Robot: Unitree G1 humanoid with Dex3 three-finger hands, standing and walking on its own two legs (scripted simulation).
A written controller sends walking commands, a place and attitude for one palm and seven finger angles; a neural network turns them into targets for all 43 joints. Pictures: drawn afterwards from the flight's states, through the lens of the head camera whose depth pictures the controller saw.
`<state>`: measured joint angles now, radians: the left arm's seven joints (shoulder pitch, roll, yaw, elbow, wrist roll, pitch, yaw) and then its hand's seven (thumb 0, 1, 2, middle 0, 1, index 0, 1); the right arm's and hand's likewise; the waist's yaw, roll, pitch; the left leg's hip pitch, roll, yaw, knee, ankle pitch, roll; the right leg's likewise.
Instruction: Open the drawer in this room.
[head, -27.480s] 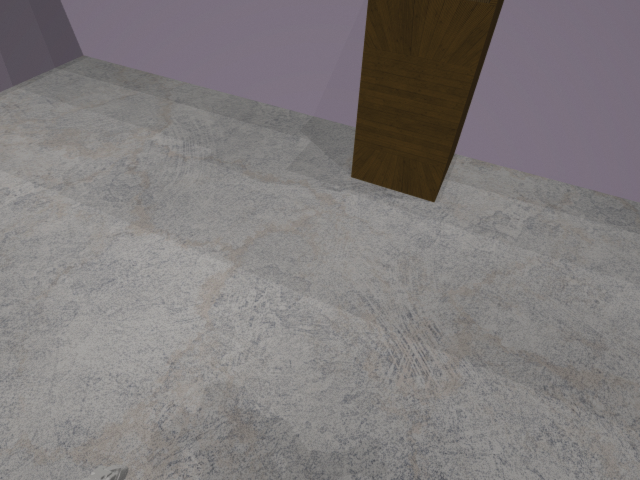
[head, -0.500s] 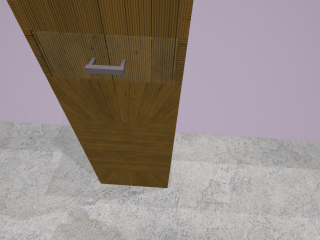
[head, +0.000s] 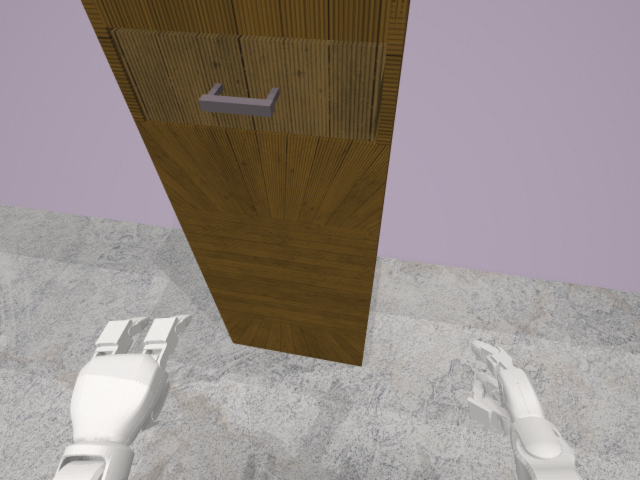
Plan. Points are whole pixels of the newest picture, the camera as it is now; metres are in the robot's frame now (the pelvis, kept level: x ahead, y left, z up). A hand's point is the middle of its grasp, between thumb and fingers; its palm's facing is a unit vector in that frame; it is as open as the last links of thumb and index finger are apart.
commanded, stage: raise the hand with hooked fingers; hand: left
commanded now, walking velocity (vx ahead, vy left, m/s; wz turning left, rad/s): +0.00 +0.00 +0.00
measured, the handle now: (241, 98) +0.55 +0.22 +0.19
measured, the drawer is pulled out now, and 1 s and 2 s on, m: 0.00 0.00 0.00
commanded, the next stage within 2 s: move the hooked fingers above the handle in 1.36 s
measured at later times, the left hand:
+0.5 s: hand (131, 277) +0.26 +0.26 +0.14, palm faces +0.12 -0.08 -0.99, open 12.2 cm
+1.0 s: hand (61, 167) +0.30 +0.30 +0.25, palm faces +0.16 -0.01 -0.99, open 13.8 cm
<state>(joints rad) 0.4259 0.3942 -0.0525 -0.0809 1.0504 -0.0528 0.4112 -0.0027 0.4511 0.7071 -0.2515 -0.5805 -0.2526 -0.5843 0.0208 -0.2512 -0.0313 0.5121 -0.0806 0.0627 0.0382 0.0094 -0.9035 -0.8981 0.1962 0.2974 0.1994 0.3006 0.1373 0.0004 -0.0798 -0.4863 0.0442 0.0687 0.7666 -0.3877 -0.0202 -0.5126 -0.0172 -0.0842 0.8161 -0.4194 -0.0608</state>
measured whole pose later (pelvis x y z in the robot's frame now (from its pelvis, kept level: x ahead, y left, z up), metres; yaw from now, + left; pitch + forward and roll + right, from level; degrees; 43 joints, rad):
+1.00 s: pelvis -0.01 +0.05 +0.04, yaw +2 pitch -3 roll +0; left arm -0.33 0.65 0.01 -0.08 0.79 0.08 -0.23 0.00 -0.49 0.30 -0.32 -1.20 -0.32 -1.20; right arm 0.07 -0.27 0.05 0.62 0.03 0.11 0.01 0.01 -0.90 -0.90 0.20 0.30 0.20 0.30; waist 0.11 0.10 0.02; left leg -0.15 -0.02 0.06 0.38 -0.19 0.04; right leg -0.15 -0.05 -0.10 0.40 -0.20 0.01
